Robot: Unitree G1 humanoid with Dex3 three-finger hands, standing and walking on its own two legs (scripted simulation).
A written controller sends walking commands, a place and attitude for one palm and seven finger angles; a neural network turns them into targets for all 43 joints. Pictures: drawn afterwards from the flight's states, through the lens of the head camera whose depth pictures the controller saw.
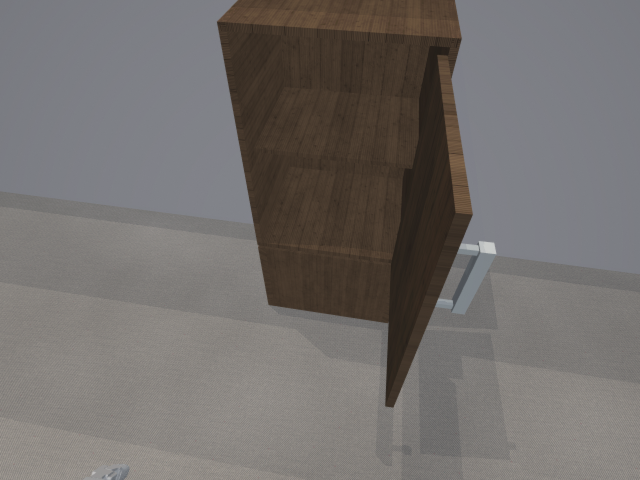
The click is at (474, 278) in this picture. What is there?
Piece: cupboard door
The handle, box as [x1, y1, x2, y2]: [435, 241, 495, 313]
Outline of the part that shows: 493,243 478,241 476,245 461,243 457,253 471,254 471,258 452,299 446,300 438,298 435,306 450,308 451,312 464,313 495,255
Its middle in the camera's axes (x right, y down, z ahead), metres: +0.20 +0.06 +0.56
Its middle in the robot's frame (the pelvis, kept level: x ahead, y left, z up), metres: +0.39 -0.17 +0.02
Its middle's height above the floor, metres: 0.79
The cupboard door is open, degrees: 91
